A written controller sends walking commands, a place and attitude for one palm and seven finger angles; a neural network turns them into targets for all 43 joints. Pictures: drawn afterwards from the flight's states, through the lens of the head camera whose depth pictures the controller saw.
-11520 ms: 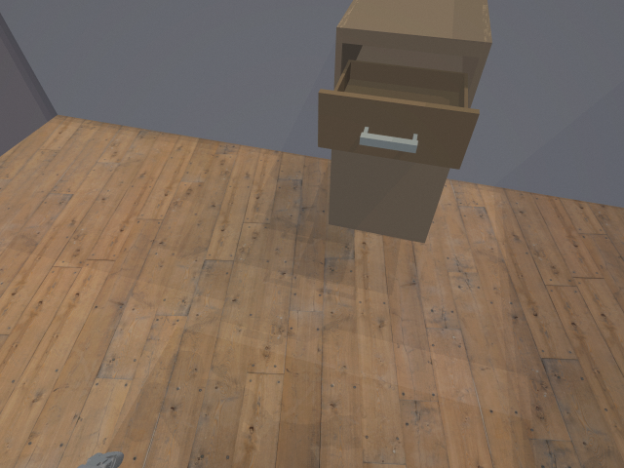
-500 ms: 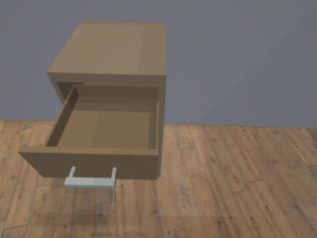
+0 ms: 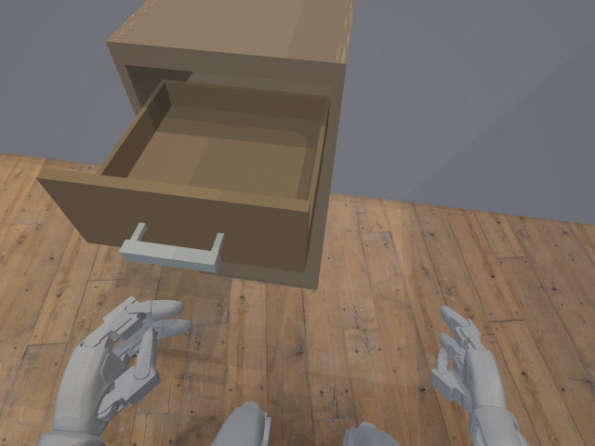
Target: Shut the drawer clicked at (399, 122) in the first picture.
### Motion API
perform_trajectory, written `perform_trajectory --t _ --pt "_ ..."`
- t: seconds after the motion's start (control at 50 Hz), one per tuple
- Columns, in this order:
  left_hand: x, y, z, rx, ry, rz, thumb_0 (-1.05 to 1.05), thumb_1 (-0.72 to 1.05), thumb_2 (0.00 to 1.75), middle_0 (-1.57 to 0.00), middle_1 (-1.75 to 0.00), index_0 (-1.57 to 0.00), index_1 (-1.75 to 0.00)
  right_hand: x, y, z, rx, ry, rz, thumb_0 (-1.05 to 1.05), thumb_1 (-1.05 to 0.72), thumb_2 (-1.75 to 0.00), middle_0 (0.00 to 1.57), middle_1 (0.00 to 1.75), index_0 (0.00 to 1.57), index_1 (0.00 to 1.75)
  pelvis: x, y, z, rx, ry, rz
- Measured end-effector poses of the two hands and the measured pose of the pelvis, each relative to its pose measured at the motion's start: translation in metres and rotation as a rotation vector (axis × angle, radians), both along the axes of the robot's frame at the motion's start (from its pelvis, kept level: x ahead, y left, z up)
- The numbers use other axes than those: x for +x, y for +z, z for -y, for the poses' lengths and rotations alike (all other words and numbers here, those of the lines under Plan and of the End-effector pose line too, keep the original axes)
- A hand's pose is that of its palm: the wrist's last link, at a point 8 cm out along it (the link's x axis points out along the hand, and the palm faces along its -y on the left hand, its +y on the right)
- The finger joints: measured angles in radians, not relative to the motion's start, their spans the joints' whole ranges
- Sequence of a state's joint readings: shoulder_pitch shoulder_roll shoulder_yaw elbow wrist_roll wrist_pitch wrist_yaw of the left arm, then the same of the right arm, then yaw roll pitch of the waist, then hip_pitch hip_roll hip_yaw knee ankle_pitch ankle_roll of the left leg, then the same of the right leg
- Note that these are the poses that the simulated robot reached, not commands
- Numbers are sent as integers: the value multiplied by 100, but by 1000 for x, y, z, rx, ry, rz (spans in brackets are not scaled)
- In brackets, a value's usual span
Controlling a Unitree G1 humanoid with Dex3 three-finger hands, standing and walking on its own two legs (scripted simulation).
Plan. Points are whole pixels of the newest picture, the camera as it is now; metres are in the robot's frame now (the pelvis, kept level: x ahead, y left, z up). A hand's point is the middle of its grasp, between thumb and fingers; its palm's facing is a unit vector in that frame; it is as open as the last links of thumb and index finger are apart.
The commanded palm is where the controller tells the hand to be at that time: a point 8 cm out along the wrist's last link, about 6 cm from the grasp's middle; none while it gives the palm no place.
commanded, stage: raise the hand and make a fist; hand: left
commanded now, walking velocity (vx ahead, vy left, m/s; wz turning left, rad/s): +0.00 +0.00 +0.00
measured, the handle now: (175, 244) +0.37 +0.23 +0.03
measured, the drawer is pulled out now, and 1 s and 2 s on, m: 0.29 0.29 0.29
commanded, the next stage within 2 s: bring the fist close to the handle in 1.32 s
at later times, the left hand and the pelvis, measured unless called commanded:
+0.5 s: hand (134, 359) +0.19 +0.20 +0.09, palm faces -0.02 -1.00 -0.03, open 3.2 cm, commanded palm +0.15 +0.25 +0.10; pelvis +0.02 +0.03 +0.02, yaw -1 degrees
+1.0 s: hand (122, 349) +0.19 +0.20 +0.13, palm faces -0.01 -1.00 -0.05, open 3.3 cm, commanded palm +0.14 +0.25 +0.13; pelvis +0.03 +0.04 +0.03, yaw -1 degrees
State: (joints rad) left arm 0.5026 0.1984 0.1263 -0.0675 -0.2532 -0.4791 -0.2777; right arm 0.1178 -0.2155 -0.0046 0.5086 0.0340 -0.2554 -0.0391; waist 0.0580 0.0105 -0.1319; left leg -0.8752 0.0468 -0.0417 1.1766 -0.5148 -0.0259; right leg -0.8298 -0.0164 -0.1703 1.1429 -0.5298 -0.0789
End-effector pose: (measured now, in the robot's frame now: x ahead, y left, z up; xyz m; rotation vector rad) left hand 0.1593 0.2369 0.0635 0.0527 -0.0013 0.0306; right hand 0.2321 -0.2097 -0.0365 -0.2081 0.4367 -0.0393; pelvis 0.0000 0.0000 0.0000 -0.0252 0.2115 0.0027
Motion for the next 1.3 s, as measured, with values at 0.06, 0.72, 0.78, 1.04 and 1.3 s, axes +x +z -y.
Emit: perform_trajectory --t 0.06,0.72,0.78,1.04,1.3 --pt "15 5 3 -1 -53 -37 2 90 90 -66 -81 -67 -80 -22 -14 -9 46 -24 -81 2 -91 -90 20 30 20 30 1 5 1 -1 -1 4" --pt "4 49 -15 -17 -25 -61 2 90 90 -132 -152 -132 -151 -2 28 -43 42 -41 -26 2 -91 -90 20 30 20 30 25 29 -41 -15 -17 35" --pt "3 53 -16 -15 -24 -63 2 91 90 -135 -155 -135 -154 0 28 -51 51 -18 -31 2 -91 -90 21 30 21 30 27 30 -43 -17 -14 38" --pt "8 65 -14 0 -38 -71 2 90 90 -140 -160 -140 -159 -24 20 -32 37 -79 -103 2 -91 -90 21 30 21 30 31 34 -42 -15 -18 50" --pt "6 64 -17 16 -24 -62 2 91 90 -140 -160 -140 -160 -31 19 -8 15 -121 -102 2 -91 -90 20 30 20 30 31 35 -32 -10 -19 50"
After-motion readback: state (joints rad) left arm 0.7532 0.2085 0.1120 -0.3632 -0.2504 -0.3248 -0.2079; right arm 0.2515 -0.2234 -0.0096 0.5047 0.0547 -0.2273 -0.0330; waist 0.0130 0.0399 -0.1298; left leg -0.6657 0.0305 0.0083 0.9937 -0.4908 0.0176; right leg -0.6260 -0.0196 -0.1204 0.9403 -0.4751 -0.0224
